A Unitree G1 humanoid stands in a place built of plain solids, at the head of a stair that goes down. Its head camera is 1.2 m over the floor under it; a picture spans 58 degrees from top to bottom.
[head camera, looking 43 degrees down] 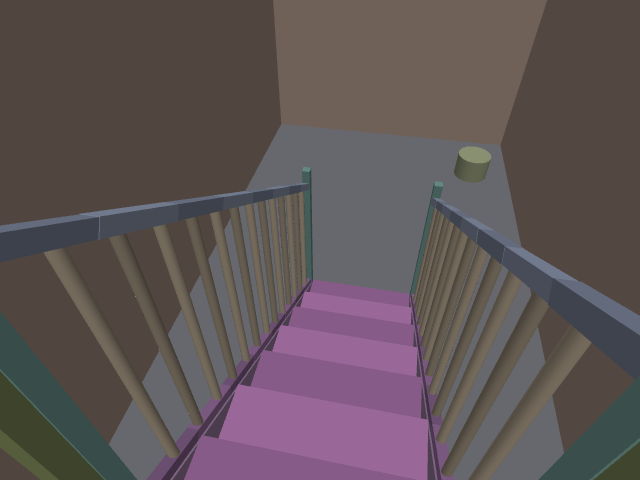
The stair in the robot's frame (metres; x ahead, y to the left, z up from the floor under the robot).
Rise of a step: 0.18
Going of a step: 0.28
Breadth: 0.73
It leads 11 degrees to the right of straight ahead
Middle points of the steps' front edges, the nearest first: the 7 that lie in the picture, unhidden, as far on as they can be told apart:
0.51 0.02 -0.18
0.78 -0.04 -0.37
1.05 -0.09 -0.55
1.33 -0.15 -0.73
1.60 -0.20 -0.92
1.87 -0.25 -1.10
2.15 -0.31 -1.28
